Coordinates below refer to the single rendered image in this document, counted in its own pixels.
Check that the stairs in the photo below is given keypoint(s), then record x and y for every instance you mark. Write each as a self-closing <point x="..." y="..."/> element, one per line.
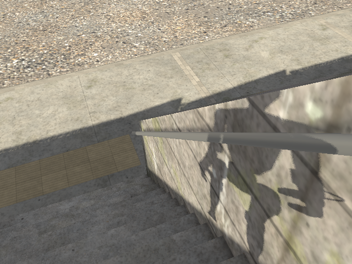
<point x="132" y="222"/>

